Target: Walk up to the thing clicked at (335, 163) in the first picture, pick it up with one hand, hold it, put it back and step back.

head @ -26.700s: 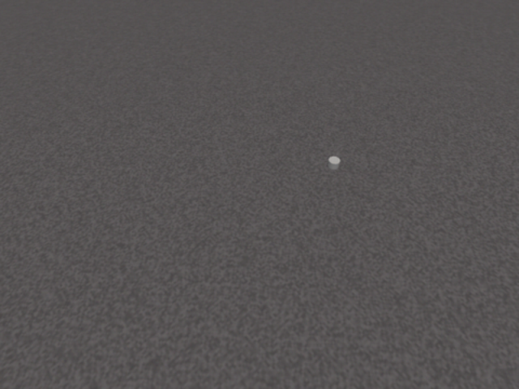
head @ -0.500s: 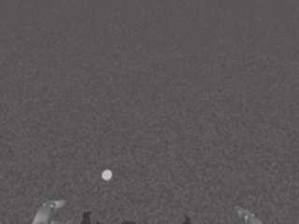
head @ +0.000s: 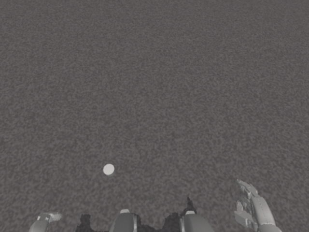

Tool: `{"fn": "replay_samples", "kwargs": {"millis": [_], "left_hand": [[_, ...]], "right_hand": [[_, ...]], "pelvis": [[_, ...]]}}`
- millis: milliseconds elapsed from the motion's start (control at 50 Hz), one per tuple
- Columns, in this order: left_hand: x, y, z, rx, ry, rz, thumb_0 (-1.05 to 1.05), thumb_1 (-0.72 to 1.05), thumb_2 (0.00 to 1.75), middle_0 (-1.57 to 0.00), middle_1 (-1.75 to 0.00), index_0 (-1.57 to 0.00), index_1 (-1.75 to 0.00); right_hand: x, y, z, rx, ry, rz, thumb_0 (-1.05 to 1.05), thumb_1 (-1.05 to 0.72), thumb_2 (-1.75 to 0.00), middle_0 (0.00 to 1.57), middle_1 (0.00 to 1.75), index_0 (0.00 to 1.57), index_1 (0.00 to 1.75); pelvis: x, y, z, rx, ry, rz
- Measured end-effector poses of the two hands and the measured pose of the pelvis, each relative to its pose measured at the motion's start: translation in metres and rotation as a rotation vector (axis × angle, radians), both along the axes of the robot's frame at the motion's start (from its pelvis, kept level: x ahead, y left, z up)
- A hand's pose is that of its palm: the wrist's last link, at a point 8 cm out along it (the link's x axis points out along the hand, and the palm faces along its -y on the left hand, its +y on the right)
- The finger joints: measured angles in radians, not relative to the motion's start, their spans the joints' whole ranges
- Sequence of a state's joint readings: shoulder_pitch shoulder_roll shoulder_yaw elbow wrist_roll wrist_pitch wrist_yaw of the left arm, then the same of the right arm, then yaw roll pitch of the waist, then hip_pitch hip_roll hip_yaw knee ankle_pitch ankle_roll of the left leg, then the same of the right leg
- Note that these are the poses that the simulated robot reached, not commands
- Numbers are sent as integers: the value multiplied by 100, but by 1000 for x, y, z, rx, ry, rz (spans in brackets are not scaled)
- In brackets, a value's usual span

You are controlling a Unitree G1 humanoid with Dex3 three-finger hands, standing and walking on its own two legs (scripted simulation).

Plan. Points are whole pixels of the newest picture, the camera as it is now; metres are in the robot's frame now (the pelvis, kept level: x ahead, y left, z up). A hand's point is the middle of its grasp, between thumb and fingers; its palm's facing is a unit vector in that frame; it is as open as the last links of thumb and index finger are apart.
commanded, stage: rise first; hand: left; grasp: from above
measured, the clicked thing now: (109, 170) +0.47 +0.25 -0.67
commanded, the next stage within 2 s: none
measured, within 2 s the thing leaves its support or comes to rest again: neither
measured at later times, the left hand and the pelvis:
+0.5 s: hand (67, 228) +0.17 +0.29 -0.25, palm faces -0.36 -0.70 -0.62, open 14.0 cm; pelvis -0.03 +0.00 -0.10, yaw -1 degrees
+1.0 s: hand (83, 190) +0.31 +0.31 -0.42, palm faces -0.47 -0.22 -0.85, open 14.1 cm; pelvis -0.09 -0.01 -0.29, yaw -5 degrees
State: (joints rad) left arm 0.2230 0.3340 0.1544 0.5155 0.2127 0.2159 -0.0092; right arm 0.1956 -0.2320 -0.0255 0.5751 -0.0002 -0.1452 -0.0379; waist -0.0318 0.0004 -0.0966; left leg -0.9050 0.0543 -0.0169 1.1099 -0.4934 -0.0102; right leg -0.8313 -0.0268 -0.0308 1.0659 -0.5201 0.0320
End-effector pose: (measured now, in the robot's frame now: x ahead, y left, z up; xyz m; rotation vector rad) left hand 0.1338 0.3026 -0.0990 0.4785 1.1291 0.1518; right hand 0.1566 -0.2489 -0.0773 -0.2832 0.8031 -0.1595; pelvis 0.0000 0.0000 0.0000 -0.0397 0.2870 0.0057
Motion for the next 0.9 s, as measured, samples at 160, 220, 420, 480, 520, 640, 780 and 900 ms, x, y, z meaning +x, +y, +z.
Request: {"fn": "replay_samples", "kwargs": {"millis": [160,220,420,480,520,640,780,900], "left_hand": [[-2,1,-12,30,1,-36,-1,-50,97,-6,-110,-7,-108],[-3,2,-17,39,-3,-50,-1,-50,96,-6,-110,-7,-108],[17,12,-66,140,-17,-211,-1,-51,96,-5,-109,-6,-108],[36,15,-92,188,-48,-300,-1,-50,97,-5,-109,-6,-108],[50,15,-109,223,-76,-363,-1,-50,97,-5,-109,-6,-108],[93,16,-159,335,-150,-518,-1,-51,99,-6,-109,-6,-108],[133,18,-210,448,-185,-669,-1,-53,102,-6,-109,-6,-109],[165,18,-242,519,-216,-775,0,-53,104,-6,-109,-5,-109]], "right_hand": [[9,8,-15,5,-31,26,1,-87,-90,20,30,20,30],[8,9,-23,7,-31,31,1,-86,-89,20,30,20,30],[0,0,-72,-2,-17,69,1,-85,-89,20,30,20,30],[-4,-7,-100,-12,2,78,1,-85,-89,20,30,21,30],[-8,-12,-122,-19,20,79,1,-84,-89,20,30,20,30],[-28,-26,-191,-24,108,70,1,-85,-89,20,30,20,30],[-72,-32,-266,-14,251,53,0,-86,-89,20,30,20,30],[-119,-33,-309,-10,376,15,0,-85,-89,20,29,20,30]], "pelvis": [[-2,1,-17,-7,42,0],[-5,1,-25,-9,57,0],[-21,-2,-69,-6,144,-3],[-29,-3,-94,-3,183,-8],[-34,-4,-113,-3,209,-11],[-50,-7,-169,-4,270,-24],[-70,-10,-227,-14,297,-40],[-84,-9,-266,-27,294,-53]]}}
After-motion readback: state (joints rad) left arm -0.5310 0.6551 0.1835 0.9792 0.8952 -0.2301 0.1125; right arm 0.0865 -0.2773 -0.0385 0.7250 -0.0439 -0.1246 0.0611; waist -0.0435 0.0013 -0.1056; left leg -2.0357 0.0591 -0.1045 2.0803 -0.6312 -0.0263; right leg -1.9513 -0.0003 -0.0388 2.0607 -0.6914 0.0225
